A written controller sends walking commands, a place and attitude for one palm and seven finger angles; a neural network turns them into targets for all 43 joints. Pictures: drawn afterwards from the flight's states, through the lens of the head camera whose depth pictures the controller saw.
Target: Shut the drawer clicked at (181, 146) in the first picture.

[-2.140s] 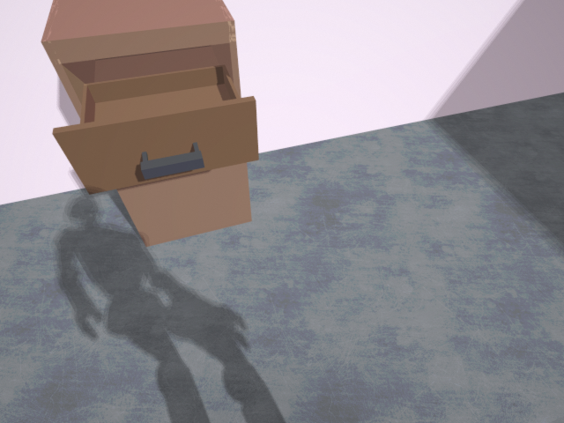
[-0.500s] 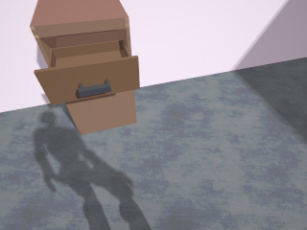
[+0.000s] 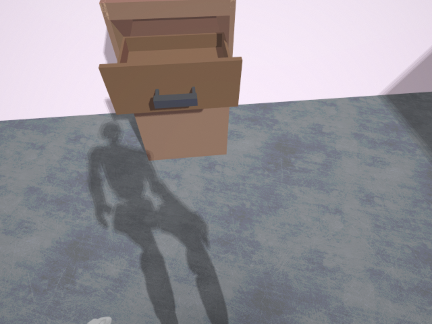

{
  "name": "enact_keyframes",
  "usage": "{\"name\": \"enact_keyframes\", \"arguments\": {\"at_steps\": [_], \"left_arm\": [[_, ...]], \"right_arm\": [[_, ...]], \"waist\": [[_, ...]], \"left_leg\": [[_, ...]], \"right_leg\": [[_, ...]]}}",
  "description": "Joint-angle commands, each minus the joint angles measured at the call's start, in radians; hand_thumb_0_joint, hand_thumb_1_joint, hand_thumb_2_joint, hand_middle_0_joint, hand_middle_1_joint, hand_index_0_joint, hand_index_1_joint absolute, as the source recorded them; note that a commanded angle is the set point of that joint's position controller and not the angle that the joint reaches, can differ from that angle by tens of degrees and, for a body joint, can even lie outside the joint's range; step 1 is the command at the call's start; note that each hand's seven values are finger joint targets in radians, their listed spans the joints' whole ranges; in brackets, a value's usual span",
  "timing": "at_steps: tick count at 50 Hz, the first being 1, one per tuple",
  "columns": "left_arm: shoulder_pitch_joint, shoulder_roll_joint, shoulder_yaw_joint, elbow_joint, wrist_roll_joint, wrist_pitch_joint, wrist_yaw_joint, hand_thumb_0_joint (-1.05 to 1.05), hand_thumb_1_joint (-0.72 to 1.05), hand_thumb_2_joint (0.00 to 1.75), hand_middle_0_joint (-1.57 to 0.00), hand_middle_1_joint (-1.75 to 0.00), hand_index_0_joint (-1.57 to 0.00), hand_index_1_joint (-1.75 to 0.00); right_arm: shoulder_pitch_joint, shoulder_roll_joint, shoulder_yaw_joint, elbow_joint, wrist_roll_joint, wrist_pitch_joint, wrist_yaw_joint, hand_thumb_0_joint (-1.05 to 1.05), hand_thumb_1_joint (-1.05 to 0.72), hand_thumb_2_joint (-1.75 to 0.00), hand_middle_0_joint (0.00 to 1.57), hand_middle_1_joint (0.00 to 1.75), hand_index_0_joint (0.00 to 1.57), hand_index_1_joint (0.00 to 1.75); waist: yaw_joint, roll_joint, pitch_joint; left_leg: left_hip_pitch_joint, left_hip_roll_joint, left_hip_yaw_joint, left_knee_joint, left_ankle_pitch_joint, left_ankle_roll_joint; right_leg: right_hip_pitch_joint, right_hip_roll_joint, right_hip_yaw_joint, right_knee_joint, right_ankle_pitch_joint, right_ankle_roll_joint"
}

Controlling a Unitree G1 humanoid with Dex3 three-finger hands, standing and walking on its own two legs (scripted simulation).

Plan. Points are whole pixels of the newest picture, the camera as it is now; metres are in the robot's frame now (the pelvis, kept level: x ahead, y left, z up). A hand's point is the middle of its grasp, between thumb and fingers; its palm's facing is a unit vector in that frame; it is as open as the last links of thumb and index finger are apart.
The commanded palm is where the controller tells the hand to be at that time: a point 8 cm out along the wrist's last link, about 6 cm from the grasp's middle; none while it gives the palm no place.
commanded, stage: turn to face it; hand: left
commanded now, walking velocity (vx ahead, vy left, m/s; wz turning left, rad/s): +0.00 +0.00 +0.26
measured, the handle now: (175, 95) +0.75 +0.15 -0.05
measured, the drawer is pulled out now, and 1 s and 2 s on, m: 0.30 0.30 0.30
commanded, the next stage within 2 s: take the last steps up to it in 0.06 s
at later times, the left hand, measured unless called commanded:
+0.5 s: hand out of the picture -0.09 +0.15 -0.18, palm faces +0.18 -0.97 -0.15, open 7.4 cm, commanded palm none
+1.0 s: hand (169, 272) +0.25 +0.12 -0.18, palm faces +0.06 -0.97 -0.22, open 7.4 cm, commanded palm none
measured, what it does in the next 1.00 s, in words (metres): walks ahead: right foot, then left foot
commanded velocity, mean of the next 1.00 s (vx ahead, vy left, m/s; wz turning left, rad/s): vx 0.26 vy -0.09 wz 0.01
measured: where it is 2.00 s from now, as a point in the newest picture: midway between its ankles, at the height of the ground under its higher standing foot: (238, 255)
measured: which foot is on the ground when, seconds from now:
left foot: down 0.00-0.08, up 0.10-0.46, down 0.48-0.88, up 0.90-1.00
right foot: up 0.00-0.06, down 0.08-0.48, up 0.50-0.86, down 0.88-1.00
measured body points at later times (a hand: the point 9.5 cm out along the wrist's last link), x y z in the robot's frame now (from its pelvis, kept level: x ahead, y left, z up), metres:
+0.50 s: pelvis +0.02 -0.01 -0.01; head +0.02 +0.01 +0.44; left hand -0.10 +0.20 -0.17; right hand +0.12 -0.24 -0.15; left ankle -0.02 +0.11 -0.74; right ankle -0.02 -0.13 -0.73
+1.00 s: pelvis +0.17 -0.07 -0.02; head +0.20 -0.08 +0.43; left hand +0.25 +0.17 -0.16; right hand +0.13 -0.31 -0.17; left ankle +0.06 +0.06 -0.65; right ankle +0.25 -0.18 -0.74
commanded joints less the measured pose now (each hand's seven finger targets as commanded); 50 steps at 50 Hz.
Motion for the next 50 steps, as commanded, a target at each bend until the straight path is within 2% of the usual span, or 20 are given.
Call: {"name": "enact_keyframes", "arguments": {"at_steps": [1, 3, 4, 5, 8, 10, 17, 21, 22, 23, 24, 27, 31, 39, 42, 43, 44, 46, 48, 50], "left_arm": [[0.093, 0.057, 0.010, -0.053, -0.008, -0.026, 0.006, 0.00, 0.90, 0.90, -0.20, -0.30, -0.20, -0.30], [0.155, 0.131, 0.024, -0.036, 0.003, -0.043, 0.017, 0.00, 0.90, 0.90, -0.20, -0.30, -0.20, -0.30], [0.148, 0.213, 0.041, -0.046, 0.016, -0.048, 0.022, 0.00, 0.90, 0.90, -0.20, -0.30, -0.20, -0.30], [0.133, 0.237, 0.037, -0.070, 0.014, -0.045, 0.018, 0.00, 0.90, 0.90, -0.20, -0.30, -0.20, -0.30], [0.065, 0.143, 0.019, -0.071, 0.010, -0.059, 0.019, 0.00, 0.90, 0.90, -0.20, -0.30, -0.20, -0.30], [0.109, 0.115, 0.010, -0.052, 0.012, -0.072, 0.010, 0.00, 0.90, 0.90, -0.20, -0.30, -0.20, -0.30], [0.294, 0.122, 0.009, 0.056, 0.025, -0.086, -0.008, 0.00, 0.90, 0.90, -0.20, -0.30, -0.20, -0.30], [0.275, 0.110, 0.009, 0.098, 0.009, -0.080, -0.017, 0.00, 0.90, 0.90, -0.20, -0.30, -0.20, -0.30], [0.279, 0.071, 0.002, 0.102, 0.006, -0.078, -0.021, 0.00, 0.90, 0.90, -0.20, -0.30, -0.20, -0.30], [0.289, 0.018, -0.007, 0.090, 0.006, -0.077, -0.030, 0.00, 0.90, 0.90, -0.20, -0.30, -0.20, -0.30], [0.235, 0.012, -0.010, 0.054, 0.018, -0.078, -0.034, 0.00, 0.90, 0.90, -0.20, -0.30, -0.20, -0.30], [0.146, 0.039, 0.015, 0.059, 0.029, -0.060, -0.053, 0.00, 0.90, 0.90, -0.20, -0.30, -0.20, -0.30], [0.203, -0.004, 0.016, 0.091, 0.023, -0.047, -0.070, 0.00, 0.90, 0.90, -0.20, -0.30, -0.20, -0.30], [0.036, 0.002, 0.024, 0.039, 0.012, -0.057, -0.079, 0.00, 0.90, 0.90, -0.20, -0.30, -0.20, -0.30], [0.230, 0.058, 0.045, 0.102, 0.015, -0.077, -0.070, 0.00, 0.90, 0.90, -0.20, -0.30, -0.20, -0.30], [0.374, 0.133, 0.062, 0.148, 0.019, -0.091, -0.059, 0.00, 0.90, 0.90, -0.20, -0.30, -0.20, -0.30], [0.475, 0.256, 0.089, 0.169, 0.017, -0.099, -0.042, 0.00, 0.90, 0.90, -0.20, -0.30, -0.20, -0.30], [0.321, 0.218, 0.069, 0.127, 0.007, -0.093, -0.025, 0.00, 0.90, 0.90, -0.20, -0.30, -0.20, -0.30], [0.148, 0.126, 0.040, 0.075, 0.010, -0.095, -0.011, 0.00, 0.90, 0.90, -0.20, -0.30, -0.20, -0.30], [0.092, 0.080, 0.023, 0.063, 0.019, -0.105, -0.009, 0.00, 0.90, 0.90, -0.20, -0.30, -0.20, -0.30]], "right_arm": [[0.024, -0.189, -0.057, -0.063, -0.001, -0.012, -0.004, 0.00, -0.90, -0.90, 0.20, 0.30, 0.20, 0.30], [-0.004, -0.132, -0.049, -0.076, 0.016, -0.013, 0.005, 0.00, -0.90, -0.90, 0.20, 0.30, 0.20, 0.30], [-0.007, -0.080, -0.042, -0.105, 0.017, -0.014, 0.007, 0.00, -0.90, -0.90, 0.20, 0.30, 0.20, 0.30], [-0.030, -0.111, -0.054, -0.119, 0.005, -0.009, 0.009, 0.00, -0.90, -0.90, 0.20, 0.30, 0.20, 0.30], [-0.015, -0.107, -0.058, -0.066, 0.006, 0.011, 0.016, 0.00, -0.90, -0.90, 0.20, 0.30, 0.20, 0.30], [0.003, -0.090, -0.046, -0.043, 0.002, 0.004, 0.020, 0.00, -0.90, -0.90, 0.20, 0.30, 0.20, 0.30], [-0.125, -0.052, -0.027, -0.054, -0.002, -0.035, 0.031, 0.00, -0.90, -0.90, 0.20, 0.30, 0.20, 0.30], [0.015, -0.037, -0.014, 0.016, 0.003, -0.066, 0.013, 0.00, -0.90, -0.90, 0.20, 0.30, 0.20, 0.30], [0.086, -0.076, -0.022, 0.052, 0.004, -0.077, 0.003, 0.00, -0.90, -0.90, 0.20, 0.30, 0.20, 0.30], [0.183, -0.180, -0.049, 0.078, -0.002, -0.082, -0.005, 0.00, -0.90, -0.90, 0.20, 0.30, 0.20, 0.30], [0.270, -0.256, -0.066, 0.087, -0.006, -0.077, -0.013, 0.00, -0.90, -0.90, 0.20, 0.30, 0.20, 0.30], [0.173, -0.133, -0.032, 0.088, -0.003, -0.089, -0.024, 0.00, -0.90, -0.90, 0.20, 0.30, 0.20, 0.30], [0.147, -0.099, -0.026, 0.090, 0.003, -0.115, -0.030, 0.00, -0.90, -0.90, 0.20, 0.30, 0.20, 0.30], [0.174, -0.131, -0.049, 0.121, -0.011, -0.106, -0.018, 0.00, -0.90, -0.90, 0.20, 0.30, 0.20, 0.30], [0.138, -0.139, -0.052, 0.120, -0.007, -0.095, -0.012, 0.00, -0.90, -0.90, 0.20, 0.30, 0.20, 0.30], [0.166, -0.097, -0.043, 0.117, 0.000, -0.094, 0.000, 0.00, -0.90, -0.90, 0.20, 0.30, 0.20, 0.30], [0.189, -0.012, -0.020, 0.080, 0.016, -0.094, 0.006, 0.00, -0.90, -0.90, 0.20, 0.30, 0.20, 0.30], [0.070, -0.041, -0.031, 0.039, 0.018, -0.090, 0.008, 0.00, -0.90, -0.90, 0.20, 0.30, 0.20, 0.30], [0.068, -0.041, -0.035, 0.046, 0.000, -0.076, 0.013, 0.00, -0.90, -0.90, 0.20, 0.30, 0.20, 0.30], [0.125, -0.007, -0.029, 0.066, -0.007, -0.055, 0.016, 0.00, -0.90, -0.90, 0.20, 0.30, 0.20, 0.30]], "waist": [[0.032, 0.128, -0.137], [0.063, -0.025, -0.130], [0.059, -0.259, -0.074], [0.067, -0.198, -0.060], [0.009, -0.161, 0.015], [0.017, -0.160, -0.004], [0.084, -0.176, 0.060], [0.019, -0.148, -0.009], [-0.008, -0.050, -0.038], [-0.046, 0.177, -0.067], [-0.077, 0.221, -0.033], [-0.026, 0.151, 0.149], [0.026, 0.120, 0.088], [0.004, 0.149, 0.108], [0.111, 0.079, 0.005], [0.169, -0.105, -0.101], [0.183, -0.398, -0.215], [0.145, -0.256, -0.162], [0.061, -0.084, -0.064], [0.006, -0.120, -0.027]], "left_leg": [[0.104, 0.199, -0.256, -0.096, 0.216, 0.139], [-0.104, 0.103, -0.150, 0.051, 0.010, 0.045], [-0.256, -0.016, 0.043, 0.233, -0.226, -0.025], [-0.228, -0.003, 0.055, 0.411, -0.362, -0.028], [-0.221, 0.051, 0.063, 0.639, -0.267, -0.033], [-0.203, 0.065, 0.106, 0.635, -0.206, -0.040], [-0.154, 0.111, 0.211, 0.293, -0.253, -0.018], [0.179, 0.082, 0.280, -0.042, -0.106, -0.007], [0.350, 0.141, 0.211, -0.110, -0.114, 0.011], [0.500, 0.372, -0.095, -0.175, -0.217, 0.086], [0.489, 0.549, -0.284, -0.271, -0.219, 0.176], [0.222, 0.475, -0.132, -0.338, -0.200, 0.162], [0.225, 0.381, 0.098, -0.306, 0.076, 0.135], [0.148, 0.371, 0.180, -0.262, 0.055, 0.103], [0.074, 0.308, 0.242, 0.029, 0.134, 0.050], [-0.063, 0.232, 0.302, 0.312, 0.047, 0.020], [-0.269, 0.103, 0.302, 0.674, -0.421, -0.005], [-0.337, 0.168, 0.148, 0.908, -0.355, 0.029], [-0.257, 0.227, 0.145, 0.838, -0.247, 0.020], [-0.170, 0.227, 0.175, 0.708, -0.206, 0.000]], "right_leg": [[0.119, 0.028, -0.006, -0.274, 0.107, -0.004], [0.349, -0.100, 0.106, -0.538, 0.239, -0.026], [0.350, -0.341, 0.347, -0.598, 0.273, -0.116], [0.214, -0.432, 0.375, -0.595, 0.354, -0.197], [0.129, -0.299, 0.216, -0.549, 0.553, -0.189], [0.190, -0.248, 0.155, -0.569, 0.469, -0.180], [0.224, -0.253, 0.212, -0.658, 0.130, -0.218], [0.126, -0.160, 0.107, -0.527, 0.186, -0.159], [0.019, -0.117, 0.069, -0.407, 0.175, -0.123], [-0.190, -0.035, -0.013, -0.169, 0.067, -0.074], [-0.330, -0.009, -0.075, 0.040, -0.079, -0.051], [-0.359, -0.109, 0.025, 0.245, 0.099, -0.043], [-0.307, -0.117, -0.017, 0.208, 0.239, -0.016], [-0.101, -0.094, -0.123, -0.167, 0.292, -0.027], [0.231, -0.031, -0.159, -0.291, 0.275, -0.059], [0.460, -0.115, -0.039, -0.363, 0.171, -0.096], [0.588, -0.403, 0.412, -0.544, 0.098, -0.188], [0.389, -0.410, 0.462, -0.653, -0.123, -0.242], [0.168, -0.361, 0.267, -0.646, -0.029, -0.217], [0.046, -0.311, 0.115, -0.669, 0.096, -0.187]]}}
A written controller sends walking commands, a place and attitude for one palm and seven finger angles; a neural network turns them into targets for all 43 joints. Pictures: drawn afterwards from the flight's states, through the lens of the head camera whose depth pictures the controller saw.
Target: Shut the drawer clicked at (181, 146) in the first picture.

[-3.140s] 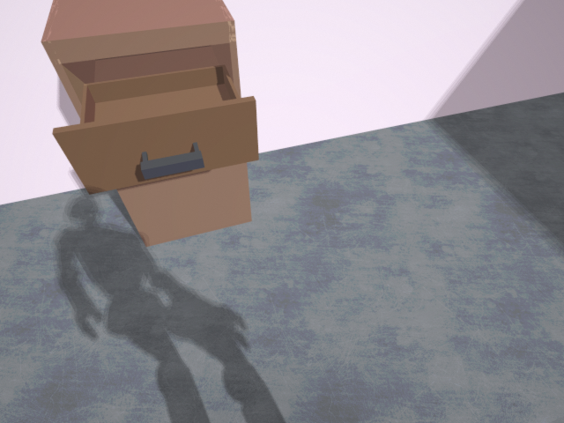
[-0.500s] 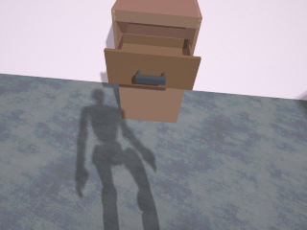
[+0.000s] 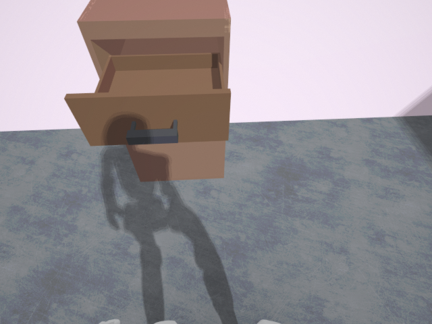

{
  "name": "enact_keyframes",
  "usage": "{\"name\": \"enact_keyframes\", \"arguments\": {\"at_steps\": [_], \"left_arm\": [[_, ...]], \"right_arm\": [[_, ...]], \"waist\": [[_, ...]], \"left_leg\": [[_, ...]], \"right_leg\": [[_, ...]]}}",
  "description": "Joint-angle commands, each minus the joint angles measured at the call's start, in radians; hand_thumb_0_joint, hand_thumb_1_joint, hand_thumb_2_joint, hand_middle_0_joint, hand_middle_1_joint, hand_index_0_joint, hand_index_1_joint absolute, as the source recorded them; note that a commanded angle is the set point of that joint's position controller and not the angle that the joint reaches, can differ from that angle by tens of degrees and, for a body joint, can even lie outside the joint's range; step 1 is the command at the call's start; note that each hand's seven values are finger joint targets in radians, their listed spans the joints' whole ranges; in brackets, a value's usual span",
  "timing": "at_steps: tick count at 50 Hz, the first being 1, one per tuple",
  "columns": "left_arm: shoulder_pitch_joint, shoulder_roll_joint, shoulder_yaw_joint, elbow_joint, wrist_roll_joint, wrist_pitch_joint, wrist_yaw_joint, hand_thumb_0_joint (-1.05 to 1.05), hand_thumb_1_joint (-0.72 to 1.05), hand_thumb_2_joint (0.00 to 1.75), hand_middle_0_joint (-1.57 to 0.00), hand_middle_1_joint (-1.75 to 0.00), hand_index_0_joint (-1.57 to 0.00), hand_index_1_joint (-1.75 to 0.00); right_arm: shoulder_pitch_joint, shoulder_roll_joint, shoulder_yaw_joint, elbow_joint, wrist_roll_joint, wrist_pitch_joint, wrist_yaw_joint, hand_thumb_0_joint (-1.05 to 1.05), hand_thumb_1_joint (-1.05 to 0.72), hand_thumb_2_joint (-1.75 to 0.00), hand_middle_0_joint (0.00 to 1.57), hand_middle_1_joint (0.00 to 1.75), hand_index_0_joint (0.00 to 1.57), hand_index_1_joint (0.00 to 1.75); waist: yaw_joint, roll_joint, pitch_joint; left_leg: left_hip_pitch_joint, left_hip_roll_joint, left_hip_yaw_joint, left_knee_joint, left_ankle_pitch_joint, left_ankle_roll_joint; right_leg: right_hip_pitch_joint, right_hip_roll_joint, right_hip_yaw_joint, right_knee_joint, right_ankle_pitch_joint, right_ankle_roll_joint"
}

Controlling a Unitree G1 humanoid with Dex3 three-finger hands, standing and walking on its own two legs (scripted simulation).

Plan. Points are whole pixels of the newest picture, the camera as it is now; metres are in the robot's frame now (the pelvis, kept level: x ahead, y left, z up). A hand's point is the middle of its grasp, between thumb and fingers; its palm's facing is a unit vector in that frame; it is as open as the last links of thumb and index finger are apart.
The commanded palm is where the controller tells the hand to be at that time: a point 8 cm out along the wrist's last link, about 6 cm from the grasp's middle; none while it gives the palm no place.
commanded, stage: take the last steps up to it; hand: left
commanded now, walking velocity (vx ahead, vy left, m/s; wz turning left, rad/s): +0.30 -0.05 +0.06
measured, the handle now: (153, 130) +0.59 +0.19 -0.04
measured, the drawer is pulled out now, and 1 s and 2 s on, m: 0.30 0.30 0.30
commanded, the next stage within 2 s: come to a stop and stand still in 0.56 s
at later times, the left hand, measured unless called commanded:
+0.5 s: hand (139, 294) +0.21 +0.18 -0.16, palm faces +0.04 -0.99 -0.13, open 7.4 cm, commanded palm none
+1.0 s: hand (166, 223) +0.37 +0.14 -0.15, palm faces +0.06 -0.96 -0.26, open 7.3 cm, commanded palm none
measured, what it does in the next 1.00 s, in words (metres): walks ahead: left foot, then right foot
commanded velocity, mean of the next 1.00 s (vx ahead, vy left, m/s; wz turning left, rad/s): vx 0.07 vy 0.02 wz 0.02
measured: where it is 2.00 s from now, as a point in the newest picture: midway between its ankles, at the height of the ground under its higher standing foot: (219, 322)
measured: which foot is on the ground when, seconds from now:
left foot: up 0.00-0.22, down 0.24-0.70, up 0.72-1.00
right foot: down 0.00-0.24, up 0.26-0.68, down 0.70-1.00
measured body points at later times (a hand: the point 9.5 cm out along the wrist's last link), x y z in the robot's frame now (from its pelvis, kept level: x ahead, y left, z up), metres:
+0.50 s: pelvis +0.18 +0.00 +0.03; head +0.20 +0.03 +0.47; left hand +0.20 +0.23 -0.14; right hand +0.16 -0.23 -0.12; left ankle +0.14 +0.09 -0.72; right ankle +0.23 -0.16 -0.64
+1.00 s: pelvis +0.28 -0.05 +0.01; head +0.31 -0.06 +0.46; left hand +0.37 +0.19 -0.13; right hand +0.36 -0.30 -0.15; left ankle +0.27 +0.08 -0.65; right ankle +0.37 -0.17 -0.72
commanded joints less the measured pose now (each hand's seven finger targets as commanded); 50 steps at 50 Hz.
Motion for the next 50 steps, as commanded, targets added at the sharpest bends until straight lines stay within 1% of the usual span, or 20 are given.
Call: {"name": "enact_keyframes", "arguments": {"at_steps": [1, 6, 10, 11, 12, 13, 14, 16, 18, 20, 30, 31, 33, 34, 35, 36, 38, 39, 41, 50], "left_arm": [[0.090, 0.107, 0.008, -0.009, 0.006, -0.005, 0.022, 0.00, 0.90, 0.90, -0.20, -0.30, -0.20, -0.30], [0.123, 0.131, 0.011, 0.004, 0.005, -0.003, 0.016, 0.00, 0.90, 0.90, -0.20, -0.30, -0.20, -0.30], [0.121, 0.120, 0.013, 0.005, -0.005, 0.006, 0.008, 0.00, 0.90, 0.90, -0.20, -0.30, -0.20, -0.30], [0.124, 0.091, 0.004, -0.004, -0.008, 0.009, 0.001, 0.00, 0.90, 0.90, -0.20, -0.30, -0.20, -0.30], [0.124, 0.030, -0.005, -0.032, -0.013, 0.010, -0.007, 0.00, 0.90, 0.90, -0.20, -0.30, -0.20, -0.30], [0.074, 0.053, -0.005, -0.074, 0.001, 0.008, -0.008, 0.00, 0.90, 0.90, -0.20, -0.30, -0.20, -0.30], [0.039, 0.080, 0.006, -0.075, 0.010, 0.011, -0.008, 0.00, 0.90, 0.90, -0.20, -0.30, -0.20, -0.30], [0.067, 0.065, 0.014, -0.041, 0.011, 0.008, -0.020, 0.00, 0.90, 0.90, -0.20, -0.30, -0.20, -0.30], [0.117, 0.036, 0.011, -0.008, 0.010, 0.015, -0.022, 0.00, 0.90, 0.90, -0.20, -0.30, -0.20, -0.30], [0.135, 0.025, 0.007, 0.004, 0.006, 0.027, -0.017, 0.00, 0.90, 0.90, -0.20, -0.30, -0.20, -0.30], [-0.023, 0.008, -0.003, -0.034, -0.001, 0.028, -0.019, 0.00, 0.90, 0.90, -0.20, -0.30, -0.20, -0.30], [-0.004, 0.011, -0.001, -0.027, 0.000, 0.024, -0.019, 0.00, 0.90, 0.90, -0.20, -0.30, -0.20, -0.30], [0.157, 0.049, 0.009, 0.022, 0.002, 0.013, -0.013, 0.00, 0.90, 0.90, -0.20, -0.30, -0.20, -0.30], [0.279, 0.101, 0.021, 0.063, 0.007, -0.004, -0.003, 0.00, 0.90, 0.90, -0.20, -0.30, -0.20, -0.30], [0.359, 0.200, 0.041, 0.084, 0.007, -0.015, 0.015, 0.00, 0.90, 0.90, -0.20, -0.30, -0.20, -0.30], [0.365, 0.211, 0.027, 0.078, -0.012, -0.009, 0.021, 0.00, 0.90, 0.90, -0.20, -0.30, -0.20, -0.30], [0.201, 0.185, 0.024, 0.031, -0.008, 0.006, 0.042, 0.00, 0.90, 0.90, -0.20, -0.30, -0.20, -0.30], [0.154, 0.160, 0.020, 0.013, -0.005, 0.018, 0.052, 0.00, 0.90, 0.90, -0.20, -0.30, -0.20, -0.30], [0.120, 0.148, 0.025, -0.009, -0.001, 0.034, 0.062, 0.00, 0.90, 0.90, -0.20, -0.30, -0.20, -0.30], [-0.002, 0.193, 0.037, -0.114, 0.016, 0.066, 0.053, 0.00, 0.90, 0.90, -0.20, -0.30, -0.20, -0.30]], "right_arm": [[0.032, -0.013, -0.005, -0.096, -0.013, -0.015, 0.010, 0.00, -0.90, -0.90, 0.20, 0.30, 0.20, 0.30], [-0.033, -0.002, -0.003, -0.137, -0.009, -0.023, 0.024, 0.00, -0.90, -0.90, 0.20, 0.30, 0.20, 0.30], [0.033, -0.024, -0.005, -0.118, -0.009, -0.045, 0.019, 0.00, -0.90, -0.90, 0.20, 0.30, 0.20, 0.30], [0.092, -0.069, -0.013, -0.100, -0.013, -0.050, 0.014, 0.00, -0.90, -0.90, 0.20, 0.30, 0.20, 0.30], [0.173, -0.161, -0.034, -0.089, -0.025, -0.057, 0.006, 0.00, -0.90, -0.90, 0.20, 0.30, 0.20, 0.30], [0.221, -0.216, -0.046, -0.088, -0.021, -0.055, -0.002, 0.00, -0.90, -0.90, 0.20, 0.30, 0.20, 0.30], [0.188, -0.190, -0.036, -0.085, -0.019, -0.058, -0.015, 0.00, -0.90, -0.90, 0.20, 0.30, 0.20, 0.30], [0.078, -0.103, -0.012, -0.117, -0.011, -0.074, -0.018, 0.00, -0.90, -0.90, 0.20, 0.30, 0.20, 0.30], [0.043, -0.064, 0.000, -0.113, -0.005, -0.093, -0.024, 0.00, -0.90, -0.90, 0.20, 0.30, 0.20, 0.30], [0.061, -0.072, 0.000, -0.098, -0.001, -0.098, -0.026, 0.00, -0.90, -0.90, 0.20, 0.30, 0.20, 0.30], [0.118, -0.084, -0.012, -0.031, -0.012, -0.070, -0.023, 0.00, -0.90, -0.90, 0.20, 0.30, 0.20, 0.30], [0.112, -0.090, -0.015, -0.027, -0.012, -0.066, -0.024, 0.00, -0.90, -0.90, 0.20, 0.30, 0.20, 0.30], [0.081, -0.090, -0.016, -0.025, -0.005, -0.060, -0.021, 0.00, -0.90, -0.90, 0.20, 0.30, 0.20, 0.30], [0.087, -0.067, -0.009, -0.020, 0.003, -0.062, -0.017, 0.00, -0.90, -0.90, 0.20, 0.30, 0.20, 0.30], [0.164, 0.002, 0.001, -0.033, 0.014, -0.063, -0.014, 0.00, -0.90, -0.90, 0.20, 0.30, 0.20, 0.30], [0.162, -0.016, 0.004, -0.036, 0.022, -0.047, -0.029, 0.00, -0.90, -0.90, 0.20, 0.30, 0.20, 0.30], [0.117, -0.011, -0.005, -0.047, 0.029, -0.014, -0.035, 0.00, -0.90, -0.90, 0.20, 0.30, 0.20, 0.30], [0.067, -0.012, -0.006, -0.049, 0.025, 0.001, -0.035, 0.00, -0.90, -0.90, 0.20, 0.30, 0.20, 0.30], [0.028, -0.009, -0.013, -0.062, 0.013, 0.035, -0.027, 0.00, -0.90, -0.90, 0.20, 0.30, 0.20, 0.30], [-0.061, -0.046, -0.025, -0.172, -0.001, 0.062, 0.010, 0.00, -0.90, -0.90, 0.20, 0.30, 0.20, 0.30]], "waist": [[0.004, -0.142, -0.040], [0.024, -0.127, -0.019], [-0.023, -0.050, -0.007], [-0.048, 0.069, -0.011], [-0.075, 0.298, -0.002], [-0.085, 0.310, 0.011], [-0.072, 0.220, 0.030], [-0.012, 0.070, 0.048], [0.026, 0.049, -0.005], [0.034, 0.061, -0.036], [-0.008, 0.131, 0.024], [0.001, 0.135, 0.008], [0.078, 0.074, -0.060], [0.130, -0.027, -0.142], [0.124, -0.275, -0.260], [0.107, -0.170, -0.272], [0.075, -0.251, -0.244], [0.073, -0.185, -0.169], [0.058, -0.113, -0.124], [0.037, -0.225, -0.088]], "left_leg": [[-0.097, 0.038, 0.010, -0.104, 0.077, -0.015], [-0.013, 0.000, 0.077, -0.432, 0.104, -0.022], [0.241, -0.036, 0.121, -0.678, 0.201, -0.027], [0.315, 0.013, 0.023, -0.769, 0.089, -0.006], [0.376, 0.228, -0.320, -0.971, -0.101, 0.084], [0.371, 0.355, -0.541, -1.068, -0.112, 0.169], [0.333, 0.363, -0.536, -1.076, -0.065, 0.188], [0.277, 0.278, -0.335, -1.064, 0.110, 0.151], [0.296, 0.209, -0.156, -1.028, 0.431, 0.123], [0.336, 0.190, -0.071, -1.010, 0.602, 0.128], [0.311, 0.173, 0.033, -0.947, 0.632, 0.108], [0.305, 0.171, 0.031, -0.914, 0.623, 0.100], [0.249, 0.128, 0.057, -0.737, 0.603, 0.061], [0.133, 0.065, 0.096, -0.551, 0.497, 0.021], [-0.054, -0.068, 0.138, -0.294, 0.065, -0.029], [0.005, -0.080, 0.026, -0.167, -0.179, -0.036], [-0.012, -0.057, -0.042, -0.061, -0.161, -0.042], [-0.039, -0.047, -0.055, -0.034, -0.132, -0.046], [-0.065, -0.059, -0.062, -0.012, -0.073, -0.060], [-0.004, -0.087, -0.016, -0.202, 0.047, -0.067]], "right_leg": [[0.033, -0.247, 0.223, -0.434, -0.135, -0.125], [0.059, -0.223, 0.201, -0.438, -0.167, -0.148], [-0.028, -0.152, 0.143, -0.309, -0.243, -0.094], [-0.087, -0.089, 0.099, -0.152, -0.234, -0.061], [-0.243, 0.020, 0.006, 0.148, -0.250, -0.005], [-0.329, 0.049, 0.047, 0.365, -0.345, 0.003], [-0.374, 0.000, 0.123, 0.511, -0.281, 0.002], [-0.353, -0.061, 0.156, 0.560, -0.112, 0.017], [-0.291, -0.067, 0.141, 0.524, -0.032, 0.038], [-0.285, -0.069, 0.126, 0.501, -0.011, 0.055], [-0.131, -0.041, 0.026, 0.046, 0.036, 0.036], [-0.073, -0.026, 0.013, 0.013, 0.034, 0.029], [0.162, 0.009, -0.004, -0.101, 0.120, 0.016], [0.380, -0.060, 0.076, -0.106, 0.335, -0.001], [0.590, -0.328, 0.365, -0.135, 0.764, -0.084], [0.482, -0.406, 0.375, -0.175, 1.068, -0.155], [0.342, -0.399, 0.361, -0.175, 1.058, -0.192], [0.261, -0.382, 0.323, -0.184, 0.964, -0.194], [0.177, -0.355, 0.251, -0.216, 0.811, -0.166], [0.001, -0.284, 0.207, -0.351, 0.036, -0.117]]}}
